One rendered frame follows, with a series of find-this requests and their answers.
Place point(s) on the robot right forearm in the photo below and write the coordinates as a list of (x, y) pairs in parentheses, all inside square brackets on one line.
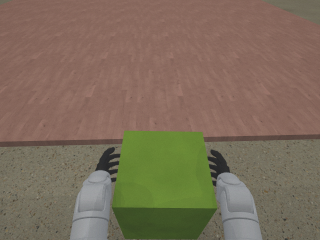
[(238, 210)]

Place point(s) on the robot left forearm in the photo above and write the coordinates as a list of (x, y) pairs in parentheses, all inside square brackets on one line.
[(92, 208)]

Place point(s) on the carton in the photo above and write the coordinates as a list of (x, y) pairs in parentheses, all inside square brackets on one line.
[(163, 188)]

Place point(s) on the robot right hand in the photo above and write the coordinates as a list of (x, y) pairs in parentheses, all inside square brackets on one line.
[(220, 167)]

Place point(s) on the robot left hand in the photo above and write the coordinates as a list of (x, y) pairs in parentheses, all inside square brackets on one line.
[(104, 163)]

